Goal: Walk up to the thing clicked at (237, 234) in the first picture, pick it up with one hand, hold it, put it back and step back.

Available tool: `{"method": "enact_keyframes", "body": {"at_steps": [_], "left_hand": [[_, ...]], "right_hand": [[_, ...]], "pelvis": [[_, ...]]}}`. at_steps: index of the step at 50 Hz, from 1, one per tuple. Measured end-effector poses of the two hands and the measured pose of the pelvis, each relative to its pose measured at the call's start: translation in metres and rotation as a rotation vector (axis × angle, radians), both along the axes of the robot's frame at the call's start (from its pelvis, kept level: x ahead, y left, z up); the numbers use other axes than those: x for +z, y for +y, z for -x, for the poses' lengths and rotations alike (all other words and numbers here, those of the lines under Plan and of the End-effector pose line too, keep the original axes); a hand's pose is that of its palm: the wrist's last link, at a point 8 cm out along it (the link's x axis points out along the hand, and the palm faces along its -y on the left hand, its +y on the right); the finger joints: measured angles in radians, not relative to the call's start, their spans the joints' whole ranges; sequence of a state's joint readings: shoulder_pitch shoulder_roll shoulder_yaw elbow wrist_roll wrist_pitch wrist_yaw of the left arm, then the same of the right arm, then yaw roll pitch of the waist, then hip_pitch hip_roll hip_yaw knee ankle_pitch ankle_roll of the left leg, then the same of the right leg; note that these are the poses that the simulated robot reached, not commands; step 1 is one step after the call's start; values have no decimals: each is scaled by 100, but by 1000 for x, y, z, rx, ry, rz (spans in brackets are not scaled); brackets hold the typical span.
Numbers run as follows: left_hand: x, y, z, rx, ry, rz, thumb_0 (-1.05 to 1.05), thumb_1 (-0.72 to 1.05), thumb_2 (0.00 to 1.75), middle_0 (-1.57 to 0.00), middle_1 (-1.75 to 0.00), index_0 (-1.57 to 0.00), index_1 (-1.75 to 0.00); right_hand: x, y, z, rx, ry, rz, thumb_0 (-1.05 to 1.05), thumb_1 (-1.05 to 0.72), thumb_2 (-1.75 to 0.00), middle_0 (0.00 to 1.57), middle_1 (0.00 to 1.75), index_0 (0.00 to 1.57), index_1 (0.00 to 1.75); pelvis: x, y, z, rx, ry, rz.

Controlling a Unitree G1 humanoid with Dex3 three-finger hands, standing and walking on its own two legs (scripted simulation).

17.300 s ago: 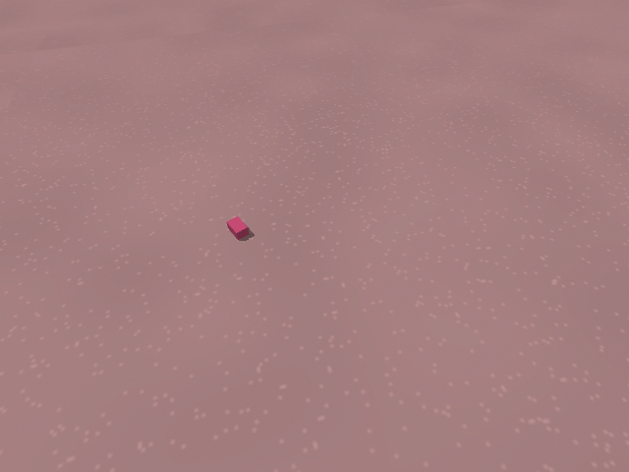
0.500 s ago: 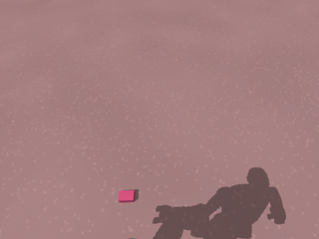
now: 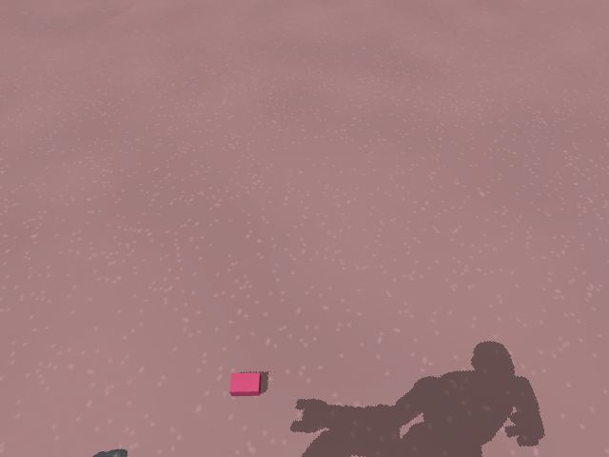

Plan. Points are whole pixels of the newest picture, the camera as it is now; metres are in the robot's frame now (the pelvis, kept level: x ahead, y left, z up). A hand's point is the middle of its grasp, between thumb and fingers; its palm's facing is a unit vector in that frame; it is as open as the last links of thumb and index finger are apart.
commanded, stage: walk up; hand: left
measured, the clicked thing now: (245, 384) +0.44 +0.23 -0.74
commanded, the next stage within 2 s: stand in 0.38 s
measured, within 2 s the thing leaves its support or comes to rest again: neither
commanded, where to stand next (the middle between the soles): +0.06 -0.02 m, yaw +0 degrees
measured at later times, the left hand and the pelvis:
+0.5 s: hand out of the picture +0.09 +0.26 -0.15, palm faces +0.02 -0.95 -0.32, open 7.4 cm; pelvis +0.01 +0.00 +0.01, yaw +1 degrees
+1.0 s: hand out of the picture +0.12 +0.27 -0.13, palm faces -0.01 -0.94 -0.34, open 7.4 cm; pelvis +0.03 +0.01 +0.02, yaw +0 degrees
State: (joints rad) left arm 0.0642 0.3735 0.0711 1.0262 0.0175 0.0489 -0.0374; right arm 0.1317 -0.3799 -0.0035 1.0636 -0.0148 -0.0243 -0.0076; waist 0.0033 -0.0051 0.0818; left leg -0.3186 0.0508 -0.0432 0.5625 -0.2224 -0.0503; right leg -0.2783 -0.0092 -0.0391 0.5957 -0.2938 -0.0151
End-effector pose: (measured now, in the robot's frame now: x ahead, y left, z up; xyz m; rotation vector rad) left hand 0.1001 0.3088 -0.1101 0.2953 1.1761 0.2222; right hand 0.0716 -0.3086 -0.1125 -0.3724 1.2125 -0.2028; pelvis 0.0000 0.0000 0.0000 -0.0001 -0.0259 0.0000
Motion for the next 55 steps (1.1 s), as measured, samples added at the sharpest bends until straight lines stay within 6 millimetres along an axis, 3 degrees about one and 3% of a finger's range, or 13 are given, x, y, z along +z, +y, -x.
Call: {"method": "enact_keyframes", "body": {"at_steps": [11,20,27,43,55], "left_hand": [[-4,1,17,34,45,10,0,91,89,-21,-30,-20,-30],[-5,0,15,43,24,13,0,91,89,-21,-30,-20,-30],[3,-8,12,14,44,22,0,91,89,-21,-30,-20,-30],[13,1,-12,-10,20,-2,0,91,89,-21,-30,-20,-30],[11,4,-10,-18,42,1,0,91,89,-21,-30,-20,-30]], "right_hand": [[1,4,-12,20,9,2,1,-90,-90,21,30,21,30],[4,4,-31,41,-32,5,1,-90,-90,21,30,21,30],[7,17,-38,34,-34,-46,1,-90,-90,20,30,21,30],[8,28,-37,-14,-11,-67,1,-90,-90,20,30,21,30],[12,26,-34,-31,2,-51,1,-90,-90,20,30,21,30]], "pelvis": [[2,2,-6,14,4,2],[1,1,-6,24,-3,3],[11,4,-17,15,-6,3],[18,11,-29,-2,-16,1],[19,14,-31,-8,-11,-1]]}}
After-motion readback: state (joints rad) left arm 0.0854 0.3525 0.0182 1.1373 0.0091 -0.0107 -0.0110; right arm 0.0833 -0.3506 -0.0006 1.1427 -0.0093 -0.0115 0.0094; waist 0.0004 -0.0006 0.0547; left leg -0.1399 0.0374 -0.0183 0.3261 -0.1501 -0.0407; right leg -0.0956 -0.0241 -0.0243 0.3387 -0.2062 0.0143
